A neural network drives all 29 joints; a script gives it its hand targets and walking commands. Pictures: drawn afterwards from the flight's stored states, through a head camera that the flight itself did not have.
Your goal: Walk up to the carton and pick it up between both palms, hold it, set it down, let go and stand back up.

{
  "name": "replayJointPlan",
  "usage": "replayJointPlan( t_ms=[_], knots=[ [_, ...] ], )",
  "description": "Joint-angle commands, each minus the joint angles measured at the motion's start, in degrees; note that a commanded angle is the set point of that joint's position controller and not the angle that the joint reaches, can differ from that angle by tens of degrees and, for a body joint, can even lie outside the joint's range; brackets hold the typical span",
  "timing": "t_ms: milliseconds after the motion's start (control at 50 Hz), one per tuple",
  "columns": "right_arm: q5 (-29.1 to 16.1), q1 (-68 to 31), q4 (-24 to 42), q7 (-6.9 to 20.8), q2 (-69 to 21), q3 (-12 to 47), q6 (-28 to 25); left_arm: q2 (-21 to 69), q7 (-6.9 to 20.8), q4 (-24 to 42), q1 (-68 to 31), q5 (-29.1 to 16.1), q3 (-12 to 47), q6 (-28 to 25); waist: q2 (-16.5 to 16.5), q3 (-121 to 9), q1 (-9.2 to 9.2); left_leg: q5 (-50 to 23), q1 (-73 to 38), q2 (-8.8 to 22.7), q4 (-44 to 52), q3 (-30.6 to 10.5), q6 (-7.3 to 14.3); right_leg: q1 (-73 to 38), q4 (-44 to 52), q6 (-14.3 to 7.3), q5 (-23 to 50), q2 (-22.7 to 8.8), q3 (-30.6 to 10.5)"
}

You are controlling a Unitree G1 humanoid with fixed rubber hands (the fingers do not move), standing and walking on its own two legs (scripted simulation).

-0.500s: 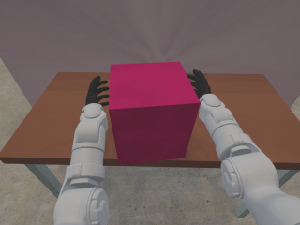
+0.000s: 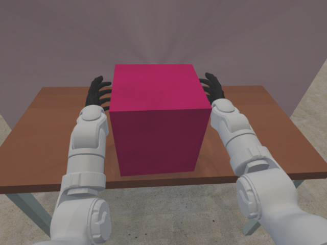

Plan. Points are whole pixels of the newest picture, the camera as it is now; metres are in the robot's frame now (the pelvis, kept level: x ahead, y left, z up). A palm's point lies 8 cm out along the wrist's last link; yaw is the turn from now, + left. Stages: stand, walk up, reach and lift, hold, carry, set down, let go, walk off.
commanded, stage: reach and lift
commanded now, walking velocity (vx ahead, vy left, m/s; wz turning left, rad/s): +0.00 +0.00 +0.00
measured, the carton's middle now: (156, 120) +0.42 +0.04 +0.12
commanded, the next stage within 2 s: hold in 1.66 s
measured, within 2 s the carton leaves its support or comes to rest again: neither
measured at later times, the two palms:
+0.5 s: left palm (76, 100) +0.36 +0.22 +0.22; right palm (207, 95) +0.40 -0.08 +0.22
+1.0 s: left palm (79, 93) +0.37 +0.21 +0.23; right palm (212, 94) +0.39 -0.09 +0.23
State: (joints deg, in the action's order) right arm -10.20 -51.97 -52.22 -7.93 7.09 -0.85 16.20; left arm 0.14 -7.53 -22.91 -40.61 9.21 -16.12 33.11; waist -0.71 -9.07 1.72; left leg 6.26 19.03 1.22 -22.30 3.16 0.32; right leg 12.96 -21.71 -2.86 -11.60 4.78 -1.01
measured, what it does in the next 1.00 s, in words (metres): stands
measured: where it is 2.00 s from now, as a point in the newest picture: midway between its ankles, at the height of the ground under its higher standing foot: outside the picture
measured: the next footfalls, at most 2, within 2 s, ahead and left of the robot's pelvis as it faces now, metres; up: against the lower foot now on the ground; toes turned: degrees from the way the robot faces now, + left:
none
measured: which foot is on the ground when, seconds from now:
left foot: down 0.00-1.00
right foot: down 0.00-1.00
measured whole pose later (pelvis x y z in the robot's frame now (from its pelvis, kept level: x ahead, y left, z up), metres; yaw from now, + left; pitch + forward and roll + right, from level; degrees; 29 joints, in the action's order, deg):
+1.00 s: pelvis -0.01 +0.03 +0.00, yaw +1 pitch +0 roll -1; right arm -10.2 -51.9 -43.6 -11.4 6.3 -1.5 23.4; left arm -3.2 -4.6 -22.7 -46.4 9.1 -16.3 39.5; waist -1.3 -8.5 -1.8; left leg 6.1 16.8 -1.1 -22.3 3.2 1.1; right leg 10.4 -21.7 -0.5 -11.5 2.4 -0.8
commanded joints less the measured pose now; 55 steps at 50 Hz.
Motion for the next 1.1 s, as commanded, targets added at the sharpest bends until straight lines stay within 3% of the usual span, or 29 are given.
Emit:
replayJointPlan(
  t_ms=[0,20,60,80,120,140,180,220,280,400,460,480,500,520,540,580,620,660,680,720,780,820,840,860,900,940,1020,1040,1080],
  knots=[
    [-4.1,-48.6,27.9,5.0,-36.4,12.5,-2.3,27.7,12.7,9.2,-44.3,-5.8,17.6,-1.0,-2.0,-22.0,-0.56,-5.4,-18.6,-3.2,2.9,-3.8,1.1,-15.3,5.6,8.5,23.3,-7.9,-0.6],
    [-4.0,-43.0,21.9,5.2,-35.4,11.0,-1.0,28.2,12.5,8.6,-42.8,-4.2,17.1,-0.5,-0.6,-18.5,-1.73,-4.5,-20.3,-2.7,3.6,-3.7,0.4,-12.7,6.6,7.7,19.1,-7.4,-0.4],
    [-5.4,-41.4,26.6,4.3,-39.3,13.9,-0.1,28.2,12.7,11.9,-43.7,-7.0,19.3,-0.9,-2.8,-24.2,-1.67,-7.3,-20.7,-3.1,2.6,-3.0,0.7,-17.5,5.7,8.4,24.3,-7.5,-1.0],
    [-4.0,-44.7,22.2,4.8,-37.3,11.4,0.2,29.1,12.6,8.5,-47.5,-6.4,18.4,-1.3,-1.5,-20.1,-2.41,-3.6,-20.6,-2.5,4.0,-3.5,0.3,-12.0,6.6,7.9,16.2,-6.9,-0.4],
    [-3.5,-43.6,28.0,4.1,-38.4,12.3,-0.7,30.4,13.0,12.7,-46.4,-8.2,22.4,-1.3,-0.4,-25.2,-3.85,-6.4,-21.4,-2.8,3.2,-3.6,-0.4,-14.6,5.7,8.4,23.8,-7.5,-0.3],
    [-4.5,-44.2,26.2,4.1,-39.2,12.8,0.4,27.9,13.1,10.9,-48.4,-7.6,20.2,-1.2,-1.4,-23.7,-2.51,-4.6,-20.4,-3.3,2.9,-3.1,0.4,-13.0,6.5,8.7,19.9,-7.7,-1.4],
    [-2.3,-38.4,15.3,5.2,-37.9,7.6,1.8,29.0,12.8,9.5,-49.9,-5.9,18.6,-0.9,0.1,-16.5,-4.11,0.4,-20.8,-2.4,4.9,-3.0,-0.1,-7.4,8.0,7.2,6.8,-6.5,0.7],
    [-3.6,-42.0,23.6,4.6,-38.5,10.6,1.0,30.3,13.1,13.5,-49.6,-8.5,22.2,-0.7,-0.5,-23.1,-4.47,-6.0,-24.0,-2.2,2.3,-3.0,-0.9,-10.3,6.7,7.2,14.0,-5.9,0.7],
    [-4.2,-42.3,21.7,3.8,-39.2,10.3,2.8,27.3,13.4,11.1,-52.7,-7.8,19.5,0.0,-1.9,-19.7,-4.23,-1.3,-22.9,-3.0,3.3,-2.8,-0.1,-8.5,8.5,7.3,8.9,-6.3,0.0],
    [-4.1,-46.7,28.9,3.5,-36.1,9.0,2.1,31.3,12.8,11.6,-53.6,-12.7,26.6,0.9,0.2,-24.3,-9.28,-3.0,-28.1,-1.3,2.5,-5.1,-2.2,-4.9,7.8,6.3,10.7,-5.4,0.8],
    [-5.2,-46.4,30.2,3.4,-37.9,11.0,2.4,30.9,12.6,11.1,-51.3,-12.1,25.6,1.7,-1.0,-26.3,-6.52,-4.4,-28.2,-1.4,2.1,-4.5,-1.9,-5.3,8.2,6.4,10.2,-5.1,0.9],
    [-5.4,-42.9,29.2,2.9,-36.7,9.8,2.6,32.9,12.5,15.5,-51.8,-11.9,28.3,2.0,3.1,-27.6,-9.2,-9.3,-30.6,-1.0,0.7,-5.0,-3.9,-7.2,7.2,6.0,16.4,-4.6,1.3],
    [-3.5,-43.1,19.6,3.7,-34.3,6.1,4.1,31.1,12.7,8.4,-52.4,-9.8,23.3,2.1,1.7,-18.4,-8.02,0.1,-27.5,-0.8,3.9,-5.0,-2.8,-3.2,9.0,5.6,6.2,-4.9,1.1],
    [-2.6,-43.4,20.4,4.1,-32.4,4.3,3.3,32.9,12.5,10.1,-54.5,-10.0,25.7,1.9,5.2,-21.3,-10.96,1.0,-28.8,-0.3,4.1,-6.5,-4.3,-1.9,8.1,5.2,5.3,-4.6,2.3],
    [-3.9,-43.4,21.1,4.3,-32.9,6.2,3.6,32.3,12.5,7.8,-50.9,-8.8,23.3,2.8,1.8,-19.9,-8.81,0.0,-28.5,0.0,4.4,-6.5,-3.3,-3.6,8.2,5.0,6.3,-4.0,2.7],
    [-4.1,-42.1,22.1,4.5,-31.4,5.5,3.6,32.7,12.8,8.6,-47.3,-7.1,23.1,4.1,3.9,-18.7,-8.95,-1.5,-28.9,0.2,4.1,-6.5,-3.9,-3.9,8.5,4.9,6.3,-4.0,2.3],
    [-6.5,-45.6,26.7,4.3,-33.6,9.5,3.4,31.1,12.7,9.7,-49.4,-8.3,22.0,3.6,0.8,-21.9,-6.82,-3.9,-28.7,-0.9,3.2,-5.7,-2.5,-5.3,8.4,5.5,8.8,-3.7,2.2],
    [-5.7,-43.8,25.4,3.9,-33.2,7.5,3.2,32.0,13.2,12.5,-51.8,-8.9,23.8,3.3,3.0,-24.4,-9.02,-4.0,-31.2,0.0,3.0,-6.2,-3.9,-4.7,7.7,5.4,9.8,-4.0,2.0],
    [-4.9,-45.5,22.1,4.4,-32.8,7.0,3.7,31.1,13.0,9.3,-52.5,-7.8,22.2,3.7,3.2,-20.8,-7.19,-0.3,-28.9,0.2,4.3,-6.0,-3.3,-3.7,8.5,5.0,5.6,-4.4,1.9],
    [-3.6,-48.0,24.2,4.4,-30.9,5.0,3.1,32.6,13.2,7.3,-52.6,-8.3,23.8,3.8,4.0,-20.9,-10.0,2.6,-28.7,0.6,5.1,-6.7,-3.5,-3.3,8.2,4.7,4.7,-4.1,2.4],
    [-4.8,-47.9,27.2,3.7,-33.8,8.5,3.7,30.8,12.7,8.8,-51.7,-9.7,23.4,3.9,1.7,-21.6,-7.57,-3.1,-28.6,-0.8,3.2,-5.1,-2.5,-4.1,8.6,5.4,8.1,-4.3,1.7],
    [-5.7,-47.1,28.4,3.5,-34.7,9.5,3.6,31.4,13.0,10.8,-51.9,-10.7,25.0,3.5,0.6,-24.7,-8.51,-3.8,-30.4,-0.3,2.8,-5.2,-3.1,-5.2,8.7,5.8,9.3,-3.9,1.7],
    [-5.5,-47.5,26.9,3.8,-33.4,8.2,3.6,33.8,12.4,11.0,-52.5,-9.8,26.7,3.7,3.8,-24.6,-9.36,-1.7,-29.6,0.1,3.0,-6.3,-4.2,-4.2,8.0,4.8,7.6,-3.3,2.0],
    [-6.4,-52.1,31.3,3.2,-34.6,9.8,3.6,32.0,12.5,9.5,-53.6,-10.1,24.6,4.0,1.1,-26.0,-7.76,-0.7,-28.3,-0.7,2.8,-5.2,-2.8,-5.1,8.5,5.3,6.6,-3.6,1.7],
    [-5.1,-51.0,25.1,4.1,-35.0,7.2,4.3,32.7,11.8,9.7,-54.6,-10.4,24.8,2.8,2.2,-24.8,-7.25,-1.3,-29.3,0.4,3.7,-6.4,-2.6,-2.4,8.0,5.0,6.4,-3.4,1.7],
    [-7.2,-49.6,32.2,3.2,-35.7,10.0,3.7,33.5,12.3,12.7,-52.5,-11.8,26.2,3.5,0.8,-29.7,-8.64,-8.5,-32.4,-0.2,1.0,-5.9,-2.8,-5.8,7.3,5.4,14.4,-2.9,2.2],
    [-7.4,-50.9,28.7,2.6,-34.6,9.1,4.8,32.0,12.1,10.8,-56.0,-10.8,25.4,4.3,2.3,-25.8,-9.31,-4.1,-30.0,-0.6,1.7,-6.3,-3.3,-4.5,8.0,5.2,9.7,-3.5,2.1],
    [-8.2,-50.5,30.5,2.7,-35.3,10.6,5.2,32.4,11.9,13.1,-54.9,-10.5,24.7,4.4,1.1,-28.0,-7.17,-6.0,-31.3,-0.7,1.4,-5.6,-2.7,-5.2,7.8,5.3,11.5,-3.0,1.8],
    [-8.8,-48.0,31.1,1.8,-35.5,11.0,5.9,31.0,12.3,13.0,-54.9,-11.3,25.6,4.3,1.5,-25.1,-9.4,-5.3,-29.5,-1.2,1.3,-5.4,-2.5,-6.1,7.9,6.2,12.6,-3.6,1.1]
  ],
)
